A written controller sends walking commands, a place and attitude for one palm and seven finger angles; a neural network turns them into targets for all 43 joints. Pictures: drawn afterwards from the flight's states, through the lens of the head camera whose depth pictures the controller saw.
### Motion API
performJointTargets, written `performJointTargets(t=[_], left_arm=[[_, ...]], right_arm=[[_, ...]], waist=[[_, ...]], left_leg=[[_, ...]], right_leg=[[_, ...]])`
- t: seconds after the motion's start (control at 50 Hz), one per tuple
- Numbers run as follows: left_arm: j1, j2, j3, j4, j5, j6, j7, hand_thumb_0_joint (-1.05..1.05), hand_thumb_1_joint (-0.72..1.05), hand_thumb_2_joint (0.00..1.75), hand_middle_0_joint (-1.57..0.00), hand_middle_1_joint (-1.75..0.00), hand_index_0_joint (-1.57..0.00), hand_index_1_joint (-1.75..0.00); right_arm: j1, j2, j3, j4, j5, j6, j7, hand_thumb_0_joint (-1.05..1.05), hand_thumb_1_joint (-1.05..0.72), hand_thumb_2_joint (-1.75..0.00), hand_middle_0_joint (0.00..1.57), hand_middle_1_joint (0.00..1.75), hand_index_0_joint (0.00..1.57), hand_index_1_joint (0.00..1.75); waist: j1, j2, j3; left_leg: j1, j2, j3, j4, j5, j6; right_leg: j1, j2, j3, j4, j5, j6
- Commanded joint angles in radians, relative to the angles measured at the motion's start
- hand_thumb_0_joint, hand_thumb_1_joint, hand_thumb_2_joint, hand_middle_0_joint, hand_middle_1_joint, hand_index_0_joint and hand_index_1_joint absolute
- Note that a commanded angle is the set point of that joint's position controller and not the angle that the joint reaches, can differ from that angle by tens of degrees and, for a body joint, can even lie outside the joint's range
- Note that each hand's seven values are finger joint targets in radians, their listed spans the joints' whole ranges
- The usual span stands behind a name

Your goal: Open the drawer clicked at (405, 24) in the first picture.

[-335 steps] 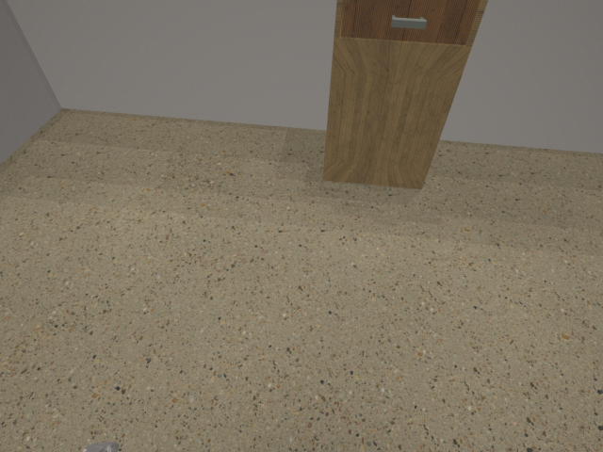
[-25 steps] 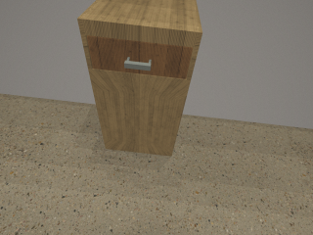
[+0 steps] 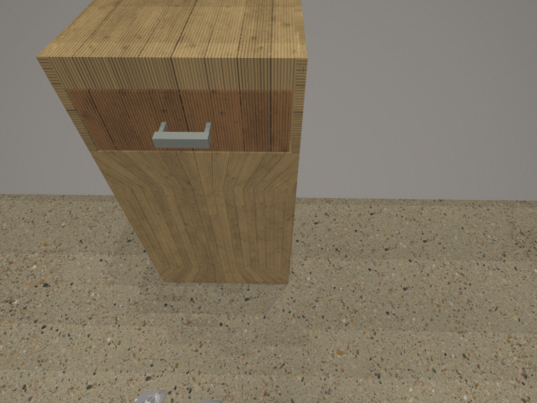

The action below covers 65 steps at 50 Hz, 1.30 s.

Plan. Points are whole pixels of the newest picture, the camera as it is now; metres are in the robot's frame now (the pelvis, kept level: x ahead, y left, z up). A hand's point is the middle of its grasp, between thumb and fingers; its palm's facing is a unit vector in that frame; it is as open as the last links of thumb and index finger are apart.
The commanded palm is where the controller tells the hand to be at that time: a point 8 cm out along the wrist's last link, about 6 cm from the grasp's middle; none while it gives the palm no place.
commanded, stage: take the last steps up to it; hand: left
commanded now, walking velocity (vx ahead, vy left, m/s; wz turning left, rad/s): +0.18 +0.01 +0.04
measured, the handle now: (184, 133) +0.63 +0.20 +0.03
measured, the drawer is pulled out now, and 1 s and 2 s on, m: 0.00 0.00 0.00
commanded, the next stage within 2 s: come to a stop and stand still in 0.10 s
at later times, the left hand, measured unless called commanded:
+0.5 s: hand out of the picture +0.08 +0.19 -0.17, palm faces +0.05 -0.98 -0.17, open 7.4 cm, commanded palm none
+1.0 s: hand out of the picture +0.14 +0.12 -0.16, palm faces +0.05 -0.98 -0.20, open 7.3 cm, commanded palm none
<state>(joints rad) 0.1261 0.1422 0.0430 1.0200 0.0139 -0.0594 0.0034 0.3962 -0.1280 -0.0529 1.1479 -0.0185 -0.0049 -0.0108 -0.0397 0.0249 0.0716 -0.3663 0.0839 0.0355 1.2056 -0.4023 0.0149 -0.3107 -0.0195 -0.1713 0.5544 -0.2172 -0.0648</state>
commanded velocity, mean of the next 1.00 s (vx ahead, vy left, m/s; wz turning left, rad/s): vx -0.05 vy -0.03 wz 0.01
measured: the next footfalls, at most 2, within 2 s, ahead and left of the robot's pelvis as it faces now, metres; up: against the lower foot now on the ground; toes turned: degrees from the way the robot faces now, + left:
left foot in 0.28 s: +0.19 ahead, +0.14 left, +0.00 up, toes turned +7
right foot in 0.68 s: +0.12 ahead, -0.14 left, +0.00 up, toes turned -5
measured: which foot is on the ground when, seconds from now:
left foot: up 0.00-0.26, down 0.28-0.68, up 0.70-0.90, down 0.92-1.00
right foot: down 0.00-0.32, up 0.34-0.66, down 0.68-1.00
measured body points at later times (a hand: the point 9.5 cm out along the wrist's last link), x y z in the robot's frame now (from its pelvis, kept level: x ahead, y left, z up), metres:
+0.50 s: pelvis +0.10 +0.02 +0.01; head +0.14 +0.04 +0.46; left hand +0.08 +0.25 -0.15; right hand +0.20 -0.19 -0.13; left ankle +0.15 +0.13 -0.73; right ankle +0.06 -0.10 -0.68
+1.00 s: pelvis +0.07 -0.06 +0.01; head +0.09 -0.07 +0.46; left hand +0.13 +0.17 -0.14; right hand +0.06 -0.28 -0.16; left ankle +0.05 +0.08 -0.73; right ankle +0.08 -0.14 -0.73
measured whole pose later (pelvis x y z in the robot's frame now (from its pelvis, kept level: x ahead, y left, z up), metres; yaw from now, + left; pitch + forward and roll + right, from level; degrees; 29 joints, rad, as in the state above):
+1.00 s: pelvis +0.07 -0.06 +0.01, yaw +0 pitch +0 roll +0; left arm 0.18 0.16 0.03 1.07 0.00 0.01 0.03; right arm 0.28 -0.15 -0.02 1.14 -0.02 0.02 -0.03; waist 0.00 0.01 0.03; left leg -0.18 0.05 0.01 0.46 -0.28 -0.04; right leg -0.23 0.02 -0.11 0.48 -0.24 -0.06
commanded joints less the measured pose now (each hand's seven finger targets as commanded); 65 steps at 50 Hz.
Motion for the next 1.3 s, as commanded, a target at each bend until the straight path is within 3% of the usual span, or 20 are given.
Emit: performJointTargets(t=[0.0,0.16,0.22,0.26,0.28,0.32,0.38,0.5,0.6,0.62,0.64,0.66,0.68,0.74,0.82,0.9,0.96,1.1,1.26,1.28], left_arm=[[0.111,0.101,0.010,0.007,0.006,-0.009,0.017,0.00,0.90,0.90,-0.20,-0.30,-0.20,-0.30],[0.190,0.157,0.023,0.038,0.009,-0.007,0.008,0.00,0.90,0.90,-0.20,-0.30,-0.20,-0.30],[0.173,0.125,0.009,0.048,-0.001,0.014,0.016,0.00,0.90,0.90,-0.20,-0.30,-0.20,-0.30],[0.254,0.052,-0.017,0.059,-0.008,0.029,0.025,0.00,0.90,0.90,-0.20,-0.30,-0.20,-0.30],[0.285,0.048,-0.023,0.070,-0.005,0.039,0.028,0.00,0.90,0.90,-0.20,-0.30,-0.20,-0.30],[0.267,0.086,-0.021,0.077,-0.008,0.064,0.032,0.00,0.90,0.90,-0.20,-0.30,-0.20,-0.30],[0.249,0.112,-0.006,0.057,0.001,0.082,0.031,0.00,0.90,0.90,-0.20,-0.30,-0.20,-0.30],[0.211,0.082,0.023,-0.014,0.005,0.102,0.023,0.00,0.90,0.90,-0.20,-0.30,-0.20,-0.30],[0.280,0.070,0.018,-0.005,0.005,0.086,0.021,0.00,0.90,0.90,-0.20,-0.30,-0.20,-0.30],[0.297,0.101,0.022,0.002,0.011,0.080,0.023,0.00,0.90,0.90,-0.20,-0.30,-0.20,-0.30],[0.260,0.169,0.024,-0.013,0.020,0.067,0.027,0.00,0.90,0.90,-0.20,-0.30,-0.20,-0.30],[0.185,0.227,0.026,-0.041,0.018,0.068,0.026,0.00,0.90,0.90,-0.20,-0.30,-0.20,-0.30],[0.154,0.228,0.027,-0.054,0.019,0.067,0.028,0.00,0.90,0.90,-0.20,-0.30,-0.20,-0.30],[0.046,0.183,0.019,-0.056,0.014,0.067,0.028,0.00,0.90,0.90,-0.20,-0.30,-0.20,-0.30],[0.092,0.165,0.014,-0.029,0.006,0.060,0.030,0.00,0.90,0.90,-0.20,-0.30,-0.20,-0.30],[0.139,0.112,-0.001,0.011,-0.015,0.053,0.028,0.00,0.90,0.90,-0.20,-0.30,-0.20,-0.30],[0.126,0.123,0.000,0.039,-0.015,0.051,0.028,0.00,0.90,0.90,-0.20,-0.30,-0.20,-0.30],[0.132,0.117,-0.007,0.067,-0.011,0.055,0.029,0.00,0.90,0.90,-0.20,-0.30,-0.20,-0.30],[0.178,0.098,-0.006,0.076,-0.009,0.048,0.030,0.00,0.90,0.90,-0.20,-0.30,-0.20,-0.30],[0.178,0.250,-0.020,-0.015,0.016,0.023,0.032,0.00,0.90,0.90,-0.20,-0.30,-0.20,-0.30]], right_arm=[[0.062,-0.021,-0.001,-0.061,-0.009,-0.001,0.007,0.00,-0.90,-0.90,0.20,0.30,0.20,0.30],[-0.139,-0.058,0.006,-0.143,-0.004,-0.025,0.022,0.00,-0.90,-0.90,0.20,0.30,0.20,0.30],[-0.097,-0.071,0.020,-0.109,-0.002,-0.036,0.009,0.00,-0.90,-0.90,0.20,0.30,0.20,0.30],[-0.074,-0.167,0.018,-0.098,-0.003,-0.042,-0.009,0.00,-0.90,-0.90,0.20,0.30,0.20,0.30],[-0.103,-0.190,0.016,-0.105,0.002,-0.031,-0.016,0.00,-0.90,-0.90,0.20,0.30,0.20,0.30],[-0.136,-0.194,0.016,-0.097,0.007,-0.020,-0.035,0.00,-0.90,-0.90,0.20,0.30,0.20,0.30],[-0.148,-0.212,-0.004,-0.107,0.008,-0.005,-0.051,0.00,-0.90,-0.90,0.20,0.30,0.20,0.30],[-0.205,-0.219,-0.038,-0.156,0.000,0.015,-0.041,0.00,-0.90,-0.90,0.20,0.30,0.20,0.30],[-0.262,-0.207,-0.039,-0.169,-0.002,0.025,-0.018,0.00,-0.90,-0.90,0.20,0.30,0.20,0.30],[-0.253,-0.180,-0.039,-0.170,0.004,0.027,-0.014,0.00,-0.90,-0.90,0.20,0.30,0.20,0.30],[-0.233,-0.115,-0.028,-0.182,0.012,0.034,-0.008,0.00,-0.90,-0.90,0.20,0.30,0.20,0.30],[-0.249,-0.079,-0.016,-0.204,0.012,0.041,0.002,0.00,-0.90,-0.90,0.20,0.30,0.20,0.30],[-0.274,-0.091,-0.016,-0.209,0.007,0.053,0.002,0.00,-0.90,-0.90,0.20,0.30,0.20,0.30],[-0.189,-0.104,-0.015,-0.148,0.004,0.051,0.000,0.00,-0.90,-0.90,0.20,0.30,0.20,0.30],[-0.139,-0.083,0.005,-0.114,0.006,0.031,-0.009,0.00,-0.90,-0.90,0.20,0.30,0.20,0.30],[-0.092,-0.111,0.025,-0.067,0.003,-0.004,-0.023,0.00,-0.90,-0.90,0.20,0.30,0.20,0.30],[-0.095,-0.104,0.033,-0.038,0.003,-0.009,-0.029,0.00,-0.90,-0.90,0.20,0.30,0.20,0.30],[-0.051,-0.078,0.036,-0.013,0.001,0.011,-0.027,0.00,-0.90,-0.90,0.20,0.30,0.20,0.30],[0.001,-0.065,0.038,-0.011,0.000,0.008,-0.027,0.00,-0.90,-0.90,0.20,0.30,0.20,0.30],[-0.038,-0.201,0.008,-0.133,-0.015,0.000,-0.012,0.00,-0.90,-0.90,0.20,0.30,0.20,0.30]], waist=[[-0.005,-0.117,-0.013],[0.048,-0.139,-0.014],[0.013,-0.070,-0.018],[0.039,0.123,-0.083],[0.051,0.132,-0.072],[0.041,0.219,-0.070],[0.031,0.138,-0.083],[0.030,0.099,-0.169],[0.073,0.130,-0.143],[0.080,0.048,-0.119],[0.058,-0.161,-0.070],[0.050,-0.257,-0.030],[0.064,-0.257,-0.025],[0.019,-0.213,0.021],[0.036,-0.142,-0.022],[0.055,0.021,-0.083],[0.058,0.070,-0.104],[0.046,-0.035,0.032],[0.034,-0.054,0.012],[-0.001,-0.095,0.116]], left_leg=[[-0.057,0.055,0.002,-0.114,0.096,-0.029],[-0.019,0.022,0.051,-0.516,0.129,-0.037],[0.214,0.002,0.054,-0.748,0.330,-0.046],[0.317,0.193,-0.120,-0.792,0.748,0.031],[0.276,0.254,-0.154,-0.815,0.791,0.077],[0.252,0.265,-0.173,-0.891,0.898,0.117],[0.313,0.289,-0.150,-0.851,1.065,0.161],[0.279,0.266,-0.079,-0.843,0.787,0.167],[0.092,0.187,-0.060,-0.824,0.334,0.093],[0.030,0.131,-0.029,-0.757,0.207,0.049],[-0.031,0.021,0.042,-0.622,0.038,-0.018],[-0.029,-0.030,0.041,-0.524,-0.083,-0.036],[0.010,-0.026,0.001,-0.435,-0.108,-0.029],[0.024,-0.027,-0.022,-0.338,-0.008,-0.016],[0.069,-0.028,-0.002,-0.555,0.026,-0.027],[0.213,0.056,-0.106,-0.839,0.382,0.003],[0.173,0.051,-0.076,-0.839,0.375,-0.009],[0.146,0.011,-0.043,-0.871,0.162,-0.020],[0.169,0.002,-0.028,-0.856,0.173,-0.014],[0.124,-0.029,-0.067,-0.781,0.213,-0.018]], right_leg=[[-0.053,-0.253,0.195,-0.380,0.032,-0.078],[0.097,-0.259,0.198,-0.325,0.105,-0.104],[0.029,-0.179,0.128,-0.182,0.169,-0.033],[0.005,-0.079,0.086,-0.077,-0.024,0.060],[0.033,-0.063,0.074,-0.045,-0.146,0.076],[0.038,-0.052,0.092,0.096,-0.264,0.094],[-0.061,-0.061,0.144,0.281,-0.317,0.090],[-0.109,-0.047,0.153,0.413,-0.278,0.104],[0.118,-0.027,0.088,0.016,-0.082,0.089],[0.173,-0.046,0.113,-0.120,0.002,0.089],[0.117,-0.197,0.317,-0.260,-0.011,0.039],[-0.008,-0.319,0.416,-0.341,-0.065,-0.040],[-0.098,-0.324,0.434,-0.372,-0.141,-0.078],[-0.102,-0.231,0.319,-0.330,-0.107,-0.076],[0.042,-0.202,0.274,-0.260,0.067,-0.078],[0.095,-0.103,0.216,-0.170,0.139,0.019],[0.198,-0.099,0.193,-0.172,0.198,0.032],[0.107,-0.101,0.237,-0.300,-0.081,0.031],[0.080,-0.100,0.251,-0.322,-0.125,0.029],[0.033,-0.081,0.268,-0.250,-0.060,0.017]])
